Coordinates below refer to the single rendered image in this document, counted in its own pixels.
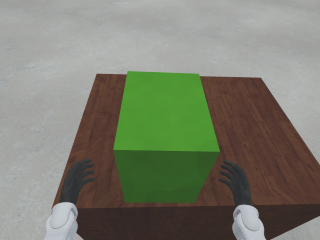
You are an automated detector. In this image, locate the pedestal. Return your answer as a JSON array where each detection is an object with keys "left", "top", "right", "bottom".
[{"left": 51, "top": 73, "right": 320, "bottom": 240}]

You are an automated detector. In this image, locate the left robot forearm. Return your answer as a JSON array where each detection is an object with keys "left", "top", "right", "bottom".
[{"left": 43, "top": 202, "right": 78, "bottom": 240}]

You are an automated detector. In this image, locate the carton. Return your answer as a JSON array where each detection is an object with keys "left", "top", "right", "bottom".
[{"left": 113, "top": 71, "right": 220, "bottom": 203}]

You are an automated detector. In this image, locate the right robot hand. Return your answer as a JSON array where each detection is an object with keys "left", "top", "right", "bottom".
[{"left": 218, "top": 160, "right": 253, "bottom": 207}]

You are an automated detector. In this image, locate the left robot hand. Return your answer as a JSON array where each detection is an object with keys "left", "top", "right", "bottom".
[{"left": 59, "top": 159, "right": 95, "bottom": 205}]

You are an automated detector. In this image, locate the right robot forearm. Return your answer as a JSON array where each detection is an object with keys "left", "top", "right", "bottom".
[{"left": 232, "top": 204, "right": 266, "bottom": 240}]

